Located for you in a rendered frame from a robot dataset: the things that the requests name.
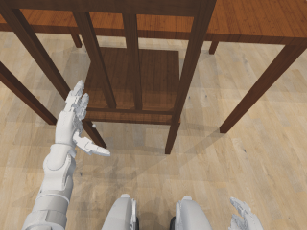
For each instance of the table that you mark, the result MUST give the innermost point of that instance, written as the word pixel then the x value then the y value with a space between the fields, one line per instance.
pixel 278 22

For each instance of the robot right thigh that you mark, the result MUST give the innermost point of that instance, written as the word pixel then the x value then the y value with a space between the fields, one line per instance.
pixel 190 215

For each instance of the right robot shin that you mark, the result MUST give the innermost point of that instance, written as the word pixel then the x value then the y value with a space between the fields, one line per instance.
pixel 176 225

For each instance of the robot left hand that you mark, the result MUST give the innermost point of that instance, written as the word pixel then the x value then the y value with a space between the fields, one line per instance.
pixel 70 119

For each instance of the robot right hand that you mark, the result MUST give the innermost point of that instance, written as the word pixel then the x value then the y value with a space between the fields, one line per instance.
pixel 250 221

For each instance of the chair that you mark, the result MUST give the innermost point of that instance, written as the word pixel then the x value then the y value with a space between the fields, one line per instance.
pixel 124 85

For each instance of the left robot forearm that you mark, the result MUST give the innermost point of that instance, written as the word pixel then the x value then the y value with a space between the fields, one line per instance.
pixel 53 198

